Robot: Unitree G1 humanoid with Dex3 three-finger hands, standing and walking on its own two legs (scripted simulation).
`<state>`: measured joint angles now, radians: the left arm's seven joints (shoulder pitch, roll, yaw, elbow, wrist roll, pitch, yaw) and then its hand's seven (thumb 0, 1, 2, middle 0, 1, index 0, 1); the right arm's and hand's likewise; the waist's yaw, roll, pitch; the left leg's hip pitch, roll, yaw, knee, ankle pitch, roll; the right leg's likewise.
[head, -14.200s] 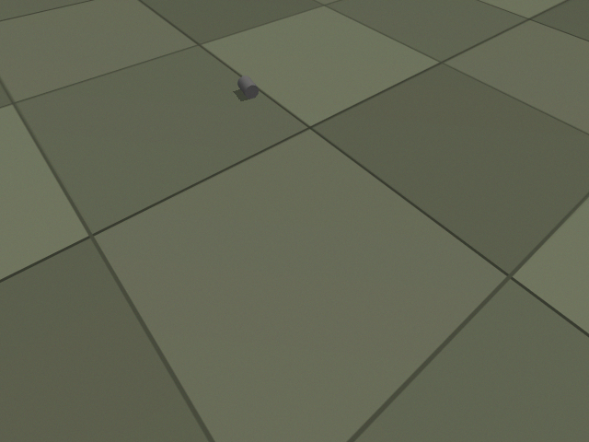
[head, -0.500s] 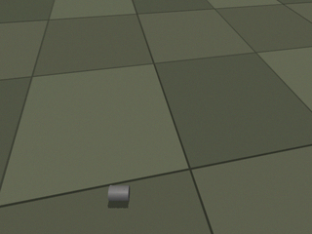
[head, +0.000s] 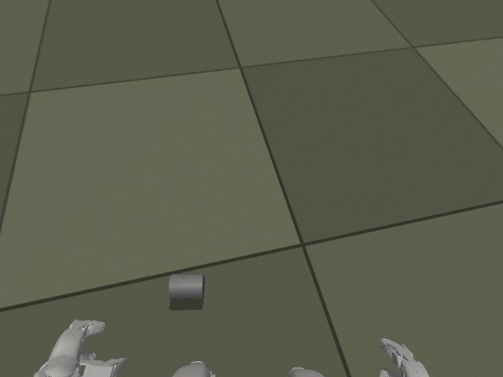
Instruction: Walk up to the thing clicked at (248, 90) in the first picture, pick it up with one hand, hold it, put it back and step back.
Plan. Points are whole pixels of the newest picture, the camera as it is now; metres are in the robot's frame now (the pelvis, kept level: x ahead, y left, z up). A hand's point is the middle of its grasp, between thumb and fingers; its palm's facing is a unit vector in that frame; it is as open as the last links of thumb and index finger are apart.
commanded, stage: rise first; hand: left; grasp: from above
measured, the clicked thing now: (187, 286) +0.44 +0.21 -0.71
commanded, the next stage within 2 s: none
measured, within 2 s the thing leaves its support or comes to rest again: neither
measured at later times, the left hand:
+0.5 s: hand (107, 375) +0.14 +0.26 -0.20, palm faces -0.18 -0.87 -0.47, open 14.2 cm
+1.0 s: hand (127, 347) +0.20 +0.28 -0.34, palm faces -0.41 -0.59 -0.70, open 14.2 cm
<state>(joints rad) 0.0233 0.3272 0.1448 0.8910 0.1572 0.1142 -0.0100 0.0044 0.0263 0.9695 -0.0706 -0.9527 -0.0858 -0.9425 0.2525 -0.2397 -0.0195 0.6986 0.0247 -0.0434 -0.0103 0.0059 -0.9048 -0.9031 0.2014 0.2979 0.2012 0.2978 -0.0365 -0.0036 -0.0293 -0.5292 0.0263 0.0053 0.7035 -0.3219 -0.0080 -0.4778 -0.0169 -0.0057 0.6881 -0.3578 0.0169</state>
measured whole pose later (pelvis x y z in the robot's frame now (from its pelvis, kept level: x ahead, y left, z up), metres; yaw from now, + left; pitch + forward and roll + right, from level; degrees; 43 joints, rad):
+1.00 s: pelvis -0.04 +0.00 -0.19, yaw -1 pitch +31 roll -3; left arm -0.04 0.43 0.10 0.60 0.58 0.00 0.10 0.00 -0.57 1.00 -0.11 -1.02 -0.09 -1.04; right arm 0.09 -0.28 -0.04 0.61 0.00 -0.21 0.02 0.01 -0.92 -0.91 0.20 0.30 0.20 0.30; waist -0.03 0.01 -0.19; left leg -1.56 0.04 -0.04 1.67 -0.65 -0.01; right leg -1.49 -0.01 -0.02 1.66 -0.71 0.02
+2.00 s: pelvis -0.09 +0.00 -0.40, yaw -7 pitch +34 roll -7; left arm -0.85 0.71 0.10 1.32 1.26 -0.25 0.35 0.00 -0.53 1.01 -0.08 -1.00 -0.09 -1.00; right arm 0.12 -0.25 0.01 0.76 -0.12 -0.03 0.11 0.00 -0.90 -0.91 0.20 0.30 0.20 0.30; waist -0.16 -0.02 -0.08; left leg -2.26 0.04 -0.13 2.31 -0.65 -0.01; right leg -2.16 0.04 -0.06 2.27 -0.71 0.03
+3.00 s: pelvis -0.09 +0.00 -0.42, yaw -9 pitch +33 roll -9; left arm -0.94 0.78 0.10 1.43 1.25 -0.22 0.39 0.00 -0.54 1.01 -0.09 -1.01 -0.09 -1.02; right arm 0.12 -0.26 0.08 0.75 -0.15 -0.04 0.13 0.00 -0.91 -0.90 0.20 0.30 0.20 0.30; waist -0.22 -0.04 -0.03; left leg -2.33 0.04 -0.17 2.40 -0.66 -0.01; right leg -2.21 0.05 -0.09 2.33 -0.71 0.04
